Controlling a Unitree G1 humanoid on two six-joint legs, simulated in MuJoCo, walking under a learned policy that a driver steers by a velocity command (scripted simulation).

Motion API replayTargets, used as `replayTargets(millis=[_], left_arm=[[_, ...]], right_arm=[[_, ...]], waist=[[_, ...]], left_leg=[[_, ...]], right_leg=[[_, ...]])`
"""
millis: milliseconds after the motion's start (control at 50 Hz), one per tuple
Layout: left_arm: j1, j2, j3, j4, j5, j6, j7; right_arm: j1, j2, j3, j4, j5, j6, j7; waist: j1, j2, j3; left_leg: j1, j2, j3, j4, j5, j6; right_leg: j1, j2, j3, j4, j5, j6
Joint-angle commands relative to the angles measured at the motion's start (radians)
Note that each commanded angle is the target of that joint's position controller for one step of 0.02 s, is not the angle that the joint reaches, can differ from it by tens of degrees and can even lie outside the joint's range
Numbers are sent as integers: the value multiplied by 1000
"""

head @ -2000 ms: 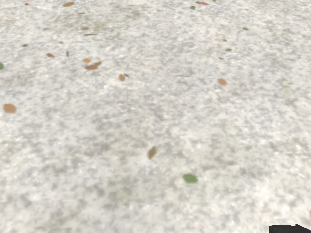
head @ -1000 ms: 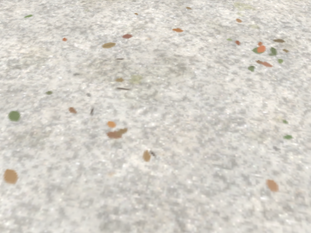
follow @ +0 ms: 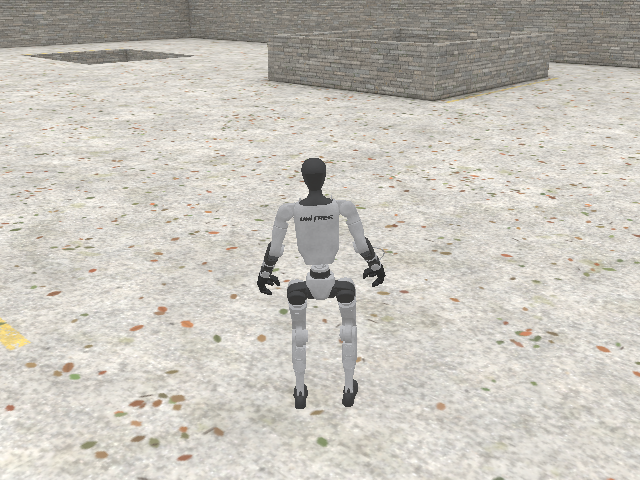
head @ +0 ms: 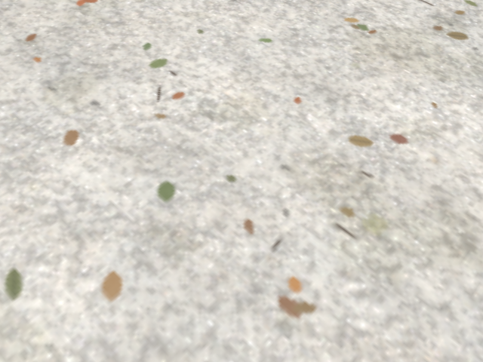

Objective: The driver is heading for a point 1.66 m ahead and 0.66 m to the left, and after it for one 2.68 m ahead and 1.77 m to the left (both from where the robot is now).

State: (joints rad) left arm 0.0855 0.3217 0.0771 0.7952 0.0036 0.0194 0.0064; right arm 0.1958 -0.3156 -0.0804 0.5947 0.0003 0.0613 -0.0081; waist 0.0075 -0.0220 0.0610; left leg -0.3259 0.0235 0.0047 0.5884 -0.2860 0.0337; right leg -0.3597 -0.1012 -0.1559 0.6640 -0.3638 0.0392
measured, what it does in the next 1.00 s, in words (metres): steps on the spot, turning left: right foot, then left foot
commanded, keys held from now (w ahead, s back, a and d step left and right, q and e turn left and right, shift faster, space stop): q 0.50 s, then no key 0.16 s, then w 0.34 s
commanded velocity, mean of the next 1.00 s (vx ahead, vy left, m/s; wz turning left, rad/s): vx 0.09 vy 0.00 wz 0.42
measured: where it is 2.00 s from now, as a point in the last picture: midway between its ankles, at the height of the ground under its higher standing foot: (181, 357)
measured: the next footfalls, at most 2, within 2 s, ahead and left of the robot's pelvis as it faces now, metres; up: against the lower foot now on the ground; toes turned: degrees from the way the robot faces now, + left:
right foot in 0.42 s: +0.09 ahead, -0.12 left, +0.00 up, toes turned +19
left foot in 0.80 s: -0.02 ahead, +0.12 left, +0.00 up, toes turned +22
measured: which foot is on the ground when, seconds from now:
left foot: down 0.00-0.42, up 0.44-0.78, down 0.80-1.00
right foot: up 0.00-0.40, down 0.42-0.80, up 0.82-1.00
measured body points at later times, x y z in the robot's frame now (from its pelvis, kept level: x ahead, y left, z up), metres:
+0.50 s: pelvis +0.02 -0.02 +0.00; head +0.05 -0.03 +0.45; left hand +0.08 +0.30 -0.09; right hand +0.26 -0.25 -0.08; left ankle -0.01 +0.10 -0.69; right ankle +0.05 -0.13 -0.73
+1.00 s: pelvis +0.04 +0.03 +0.02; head +0.05 +0.06 +0.47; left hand +0.06 +0.35 -0.10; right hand +0.21 -0.19 -0.08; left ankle -0.06 +0.10 -0.73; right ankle +0.15 -0.09 -0.66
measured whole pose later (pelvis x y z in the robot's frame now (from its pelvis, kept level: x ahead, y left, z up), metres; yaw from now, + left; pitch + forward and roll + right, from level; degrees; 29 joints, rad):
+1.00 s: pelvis +0.04 +0.03 +0.02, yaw +24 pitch +1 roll -1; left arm 0.19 0.33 0.07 0.79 -0.02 -0.05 -0.03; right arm 0.39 -0.25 -0.04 0.71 0.00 -0.05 -0.01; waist -0.03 -0.05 -0.01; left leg -0.06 -0.02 -0.03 0.30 -0.26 0.04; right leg -0.55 -0.07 -0.01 0.95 -0.23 0.00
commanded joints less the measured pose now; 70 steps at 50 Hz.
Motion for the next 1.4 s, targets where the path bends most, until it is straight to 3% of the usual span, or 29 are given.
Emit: replayTargets(millis=[20,60,120,320,400,420,440,460,480,520,660,720,780,800,820,840,860,880,940,1060,1200,1240,1260,1280,1300,1320,1340,1360,1400], left_arm=[[-86,104,27,-106,6,-14,9],[-39,106,36,-73,-1,-10,22],[-9,98,37,-68,2,-12,21],[-36,78,23,-95,-14,-29,-5],[52,83,32,-80,-11,-45,-19],[85,123,44,-74,-1,-44,-15],[81,184,53,-88,13,-35,-6],[75,209,56,-85,39,-35,-10],[20,155,42,-115,30,-41,-4],[-43,92,24,-131,10,-38,9],[32,119,24,-105,-1,-14,18],[80,153,31,-84,-21,-9,4],[90,138,16,-66,-36,-17,-10],[86,88,-2,-61,-25,-30,-17],[52,-3,-33,-86,5,-46,-31],[-23,33,-22,-148,-15,-63,-23],[-60,116,5,-151,-33,-74,-17],[-28,131,14,-136,-43,-79,-22],[1,98,15,-97,-23,-95,-34],[-84,26,-15,-117,-19,-100,-50],[-126,67,-17,-155,-27,-113,-72],[9,110,7,-124,-21,-114,-60],[169,151,28,-80,-22,-111,-49],[327,223,44,-57,-8,-106,-38],[371,263,47,-40,-4,-109,-50],[320,165,20,-45,-19,-111,-47],[252,135,10,-52,-18,-109,-41],[193,123,7,-62,-9,-107,-38],[128,80,-7,-75,15,-111,-39]], right_arm=[[90,-238,-65,-64,-33,-45,-4],[1,-182,-49,-65,-6,-61,-8],[-26,-150,-30,-77,-1,-54,-21],[-23,-182,-45,-86,5,-28,-19],[-77,-169,-42,-95,28,-19,-20],[-56,-141,-36,-95,27,-19,-23],[15,-76,-20,-84,9,-19,-22],[0,-151,-45,-110,15,-28,-25],[17,-215,-67,-87,6,-31,-25],[37,-185,-70,-39,12,-15,-28],[-50,-58,-13,-70,5,-18,-20],[-45,-56,-2,-59,16,-22,-8],[55,-68,-7,-1,15,-39,1],[114,-82,-11,15,17,-45,-3],[217,-139,-21,32,12,-50,-13],[258,-258,-52,42,-4,-62,1],[232,-197,-37,37,-8,-90,6],[194,-140,-18,41,-6,-109,5],[145,-98,-1,41,2,-130,-2],[185,-120,-11,72,5,-134,-5],[229,-160,-28,131,23,-124,-6],[208,-168,-28,135,19,-113,-9],[221,-143,-16,137,11,-109,-13],[263,-75,9,110,-7,-110,-16],[356,16,35,102,11,-131,-13],[258,-97,11,106,36,-147,-5],[168,-132,1,83,50,-156,3],[123,-122,5,77,36,-163,0],[125,-97,2,90,18,-153,1]], waist=[[-61,205,-148],[-9,140,-140],[12,157,-172],[-27,191,-155],[28,182,-166],[24,125,-183],[-26,-121,-195],[-22,-274,-129],[-30,-169,-106],[-44,-98,-83],[25,-154,-122],[52,-180,-117],[-11,-129,-67],[-43,-89,-92],[-70,112,-149],[-99,302,-85],[-110,210,-5],[-78,207,35],[-48,162,50],[-75,132,29],[-55,134,54],[28,142,-49],[99,125,-166],[133,-25,-327],[74,-301,-447],[103,-192,-333],[87,-132,-194],[58,-41,-131],[2,-49,-76]], left_leg=[[232,322,-459,-264,497,307],[224,226,-340,-242,419,200],[195,183,-302,-229,513,193],[165,152,-466,-190,371,201],[131,90,-504,-124,343,139],[46,42,-461,-60,196,87],[-101,-93,-287,179,-174,21],[-263,-162,-172,368,-391,-32],[-268,-91,-192,528,-327,-61],[-273,-80,-172,618,-210,-93],[-166,-34,-74,307,-162,-133],[-11,-36,10,92,-143,-105],[229,-65,52,-194,19,-26],[363,-19,-20,-210,13,2],[505,179,-279,-257,37,58],[433,347,-587,-372,-194,222],[378,348,-627,-418,-302,268],[366,310,-551,-428,-342,238],[359,225,-374,-464,-110,177],[284,165,-169,-479,144,163],[345,243,-157,-419,284,141],[354,204,-105,-229,642,105],[274,153,-61,-24,717,73],[9,75,-23,323,431,23],[-264,-101,-103,612,-283,-25],[-376,-45,-177,714,-275,-18],[-424,11,-132,710,-185,-2],[-392,59,-103,665,-97,5],[-295,107,-101,592,0,-2]], right_leg=[[-320,80,177,466,-254,24],[-321,57,210,460,-100,11],[-248,86,205,474,-4,34],[-73,139,234,45,-19,32],[103,140,216,-263,161,-10],[222,43,276,-314,260,-46],[327,-178,470,-338,436,-133],[236,-318,673,-372,524,-306],[213,-308,614,-369,501,-324],[207,-175,430,-344,418,-239],[304,-142,291,-323,538,-266],[219,-143,308,-387,151,-262],[64,-119,305,-366,-58,-214],[-21,-89,271,-291,-72,-164],[-162,5,153,0,-125,-82],[-383,107,95,179,-248,-44],[-445,50,178,336,-222,-45],[-478,22,202,374,-128,-60],[-470,-10,199,341,92,-61],[-321,31,146,48,335,1],[-211,60,145,-123,297,-72],[0,116,95,-152,269,-117],[240,117,94,-135,278,-148],[576,-96,374,-131,189,-232],[755,-279,879,-323,-105,-358],[679,-260,889,-406,-220,-321],[548,-237,735,-412,-163,-284],[418,-202,633,-423,-50,-267],[248,-138,491,-467,189,-263]])
Over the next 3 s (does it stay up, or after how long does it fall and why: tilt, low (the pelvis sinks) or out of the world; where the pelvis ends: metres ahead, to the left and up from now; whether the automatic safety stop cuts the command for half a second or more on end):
stays up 0.48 0.16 0.01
